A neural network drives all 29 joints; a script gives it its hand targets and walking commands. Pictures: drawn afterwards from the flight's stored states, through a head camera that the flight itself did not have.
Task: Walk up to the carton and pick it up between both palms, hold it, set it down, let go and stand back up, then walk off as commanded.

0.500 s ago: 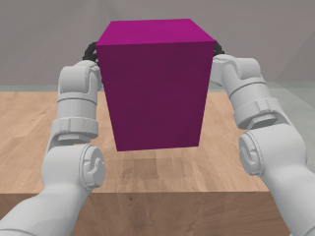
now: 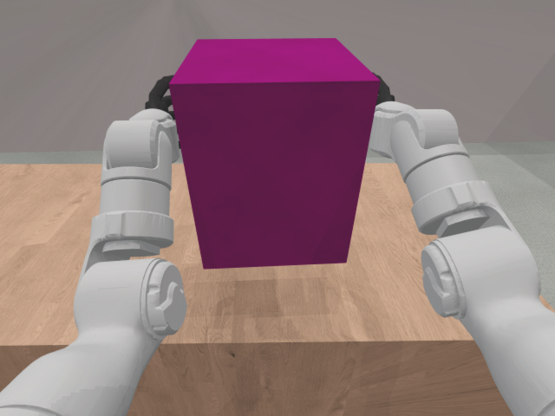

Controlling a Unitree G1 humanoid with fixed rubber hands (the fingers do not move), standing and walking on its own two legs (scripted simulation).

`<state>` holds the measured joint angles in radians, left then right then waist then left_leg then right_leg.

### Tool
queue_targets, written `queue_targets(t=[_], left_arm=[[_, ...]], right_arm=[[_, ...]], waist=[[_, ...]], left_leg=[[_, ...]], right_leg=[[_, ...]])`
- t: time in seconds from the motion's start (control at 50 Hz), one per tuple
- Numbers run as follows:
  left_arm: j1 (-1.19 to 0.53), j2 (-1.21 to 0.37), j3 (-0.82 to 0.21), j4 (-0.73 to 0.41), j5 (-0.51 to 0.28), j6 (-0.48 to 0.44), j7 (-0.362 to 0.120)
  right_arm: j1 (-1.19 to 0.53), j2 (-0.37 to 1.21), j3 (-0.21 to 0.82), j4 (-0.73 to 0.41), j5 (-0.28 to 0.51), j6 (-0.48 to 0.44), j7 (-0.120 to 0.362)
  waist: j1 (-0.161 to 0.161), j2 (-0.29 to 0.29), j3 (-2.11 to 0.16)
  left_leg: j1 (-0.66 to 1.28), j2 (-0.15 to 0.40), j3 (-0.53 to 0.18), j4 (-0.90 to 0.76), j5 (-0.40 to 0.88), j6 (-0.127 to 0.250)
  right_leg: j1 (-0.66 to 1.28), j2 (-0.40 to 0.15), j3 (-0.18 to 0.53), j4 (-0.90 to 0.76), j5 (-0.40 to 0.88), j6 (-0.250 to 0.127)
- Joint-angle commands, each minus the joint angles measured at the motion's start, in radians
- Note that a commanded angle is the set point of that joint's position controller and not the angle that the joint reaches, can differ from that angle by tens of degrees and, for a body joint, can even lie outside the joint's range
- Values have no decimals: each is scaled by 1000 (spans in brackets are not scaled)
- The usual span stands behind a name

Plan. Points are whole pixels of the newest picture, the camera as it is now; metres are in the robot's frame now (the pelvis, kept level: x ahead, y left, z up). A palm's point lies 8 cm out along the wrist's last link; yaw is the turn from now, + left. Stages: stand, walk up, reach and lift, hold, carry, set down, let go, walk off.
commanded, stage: hold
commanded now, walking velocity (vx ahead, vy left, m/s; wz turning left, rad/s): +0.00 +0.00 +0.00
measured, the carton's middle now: (271, 150) +0.38 +0.00 +0.28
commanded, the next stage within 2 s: none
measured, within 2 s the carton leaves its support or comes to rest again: neither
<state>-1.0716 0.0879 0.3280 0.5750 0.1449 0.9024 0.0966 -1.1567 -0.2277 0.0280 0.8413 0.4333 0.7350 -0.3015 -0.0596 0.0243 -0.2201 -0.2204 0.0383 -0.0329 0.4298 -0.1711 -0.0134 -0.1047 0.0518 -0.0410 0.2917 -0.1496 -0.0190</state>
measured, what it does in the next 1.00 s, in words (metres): stands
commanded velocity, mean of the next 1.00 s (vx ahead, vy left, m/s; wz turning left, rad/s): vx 0.00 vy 0.00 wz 0.00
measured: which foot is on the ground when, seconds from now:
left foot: down 0.00-1.00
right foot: down 0.00-1.00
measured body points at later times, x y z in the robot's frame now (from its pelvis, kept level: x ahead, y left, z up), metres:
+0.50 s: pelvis +0.00 +0.00 +0.00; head -0.10 +0.01 +0.44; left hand +0.38 +0.15 +0.32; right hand +0.38 -0.15 +0.32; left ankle +0.04 +0.12 -0.75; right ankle +0.01 -0.11 -0.75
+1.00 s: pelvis -0.01 +0.00 +0.00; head -0.11 +0.01 +0.44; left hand +0.38 +0.14 +0.32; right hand +0.37 -0.15 +0.32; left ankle +0.04 +0.12 -0.75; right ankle +0.01 -0.11 -0.75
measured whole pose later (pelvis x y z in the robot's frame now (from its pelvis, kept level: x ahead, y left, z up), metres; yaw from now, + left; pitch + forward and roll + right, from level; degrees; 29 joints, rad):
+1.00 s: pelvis -0.01 +0.00 +0.00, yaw +0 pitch -2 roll -2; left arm -1.08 0.08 0.35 0.59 0.15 0.90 0.10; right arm -1.18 -0.23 0.03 0.89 0.43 0.73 -0.29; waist -0.05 0.03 -0.23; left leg -0.23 0.04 -0.03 0.43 -0.16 -0.01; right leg -0.12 0.05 -0.03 0.30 -0.14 -0.02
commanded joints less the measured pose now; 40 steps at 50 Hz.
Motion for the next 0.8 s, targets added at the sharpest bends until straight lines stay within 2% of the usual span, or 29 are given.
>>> queue_targets(t=[0.0,0.02,0.04,0.06,0.12,0.14,0.18,0.2,0.22,0.24,0.28,0.32,0.34,0.38,0.4,0.42,0.44,0.48,0.5,0.52,0.54,0.56,0.6,0.64,0.68,0.7,0.72,0.76,0.78], left_arm=[[-942,-609,-305,-244,-196,-92,-165],[-932,-599,-286,-241,-182,-90,-164],[-904,-596,-306,-260,-191,-83,-164],[-926,-595,-303,-242,-172,-84,-170],[-937,-604,-288,-216,-170,-86,-165],[-970,-619,-322,-255,-198,-90,-163],[-951,-620,-326,-247,-205,-84,-154],[-952,-614,-324,-263,-201,-86,-153],[-968,-609,-324,-270,-202,-91,-149],[-928,-595,-279,-211,-174,-82,-152],[-966,-579,-286,-223,-191,-89,-156],[-999,-601,-324,-249,-210,-90,-156],[-990,-617,-340,-264,-221,-94,-155],[-963,-615,-332,-232,-224,-87,-157],[-973,-634,-360,-271,-241,-92,-151],[-940,-607,-311,-222,-217,-85,-152],[-956,-618,-316,-231,-224,-93,-154],[-919,-602,-291,-200,-184,-78,-159],[-945,-591,-286,-224,-194,-85,-160],[-938,-573,-253,-172,-173,-85,-163],[-972,-593,-307,-239,-202,-92,-161],[-967,-592,-277,-169,-172,-85,-163],[-924,-589,-247,-150,-158,-77,-168],[-998,-590,-282,-160,-196,-96,-167],[-1029,-609,-338,-263,-236,-110,-156],[-1022,-631,-344,-199,-240,-105,-154],[-1004,-622,-325,-217,-231,-104,-156],[-981,-613,-312,-220,-214,-101,-150],[-964,-590,-289,-185,-198,-96,-153]], right_arm=[[-1008,708,145,-412,227,-56,142],[-1018,743,156,-421,222,-59,142],[-1000,716,148,-424,222,-61,141],[-968,695,117,-361,209,-52,142],[-1011,747,125,-384,194,-63,153],[-1014,741,117,-388,194,-66,156],[-1035,709,136,-409,213,-66,157],[-1021,722,142,-416,220,-63,156],[-1014,737,143,-402,205,-57,158],[-1017,731,132,-378,197,-57,155],[-1018,740,122,-350,193,-49,159],[-1008,723,104,-336,187,-53,157],[-1014,722,105,-384,199,-62,154],[-1047,732,128,-422,214,-67,153],[-1050,742,129,-447,217,-66,151],[-1047,720,126,-418,215,-60,148],[-1028,738,134,-422,213,-53,149],[-1007,712,109,-363,195,-50,149],[-1024,723,115,-369,198,-51,154],[-1033,730,110,-338,190,-50,156],[-1031,714,92,-355,177,-60,158],[-1037,704,85,-308,182,-54,161],[-1020,694,72,-298,171,-55,163],[-1046,715,78,-302,174,-68,169],[-1035,731,75,-331,183,-75,167],[-1068,699,60,-323,186,-76,166],[-1066,726,71,-361,181,-79,167],[-1045,696,97,-346,196,-76,165],[-1032,701,96,-311,197,-67,164]], waist=[[-3,38,-422],[13,-1,-418],[-7,14,-442],[-24,41,-392],[8,16,-383],[-5,26,-419],[0,54,-423],[8,27,-430],[-5,13,-438],[10,18,-369],[11,-12,-386],[-5,30,-405],[-19,25,-454],[-2,21,-460],[-24,22,-507],[-2,17,-456],[-11,0,-472],[-4,38,-400],[-2,6,-420],[20,-12,-365],[-13,23,-405],[3,34,-354],[2,20,-341],[1,17,-364],[-18,49,-474],[-31,74,-417],[-20,38,-455],[-14,67,-444],[-7,48,-405]], left_leg=[[223,-52,-46,-5,282,-42],[213,-61,-35,-17,259,-28],[228,-58,-38,-4,300,-38],[215,-54,-42,-24,225,-39],[178,-59,-31,-40,164,-20],[186,-52,-36,-37,174,-28],[201,-51,-40,-25,232,-39],[201,-52,-42,-22,235,-41],[192,-45,-48,-24,224,-39],[181,-52,-37,-35,195,-34],[159,-52,-41,-43,159,-20],[172,-50,-31,-31,169,-31],[194,-47,-38,-28,204,-35],[194,-59,-35,-16,213,-37],[200,-57,-39,-12,233,-41],[194,-63,-35,-12,213,-31],[201,-61,-37,-14,214,-20],[194,-56,-35,-26,205,-36],[180,-57,-40,-35,165,-24],[160,-56,-42,-45,134,-13],[178,-51,-37,-40,165,-28],[157,-57,-34,-54,95,-23],[162,-51,-26,-66,116,-21],[145,-49,-32,-60,91,-18],[167,-47,-44,-37,173,-34],[157,-51,-42,-38,149,-38],[179,-54,-36,-39,174,-33],[199,-52,-41,-24,226,-40],[184,-57,-38,-24,185,-34]], right_leg=[[36,38,72,-32,199,62],[37,38,75,-43,183,67],[54,44,76,-39,228,64],[32,39,79,-40,163,55],[18,34,75,-45,105,62],[18,39,70,-33,118,58],[23,40,66,-29,157,56],[23,44,72,-32,150,55],[20,46,76,-37,143,58],[11,37,71,-46,113,57],[5,32,79,-46,96,61],[6,29,77,-39,116,56],[33,35,74,-33,148,53],[29,38,78,-39,154,57],[42,41,76,-26,191,57],[19,38,77,-35,168,55],[35,35,81,-34,173,64],[16,28,81,-41,142,56],[2,35,78,-44,107,56],[-8,30,78,-49,73,59],[-14,34,78,-43,93,56],[-24,27,83,-55,18,53],[-6,35,69,-47,49,51],[-20,32,80,-49,18,51],[19,37,80,-34,112,47],[-6,37,69,-36,80,44],[11,38,62,-35,105,50],[2,35,69,-36,142,48],[1,35,73,-44,106,47]])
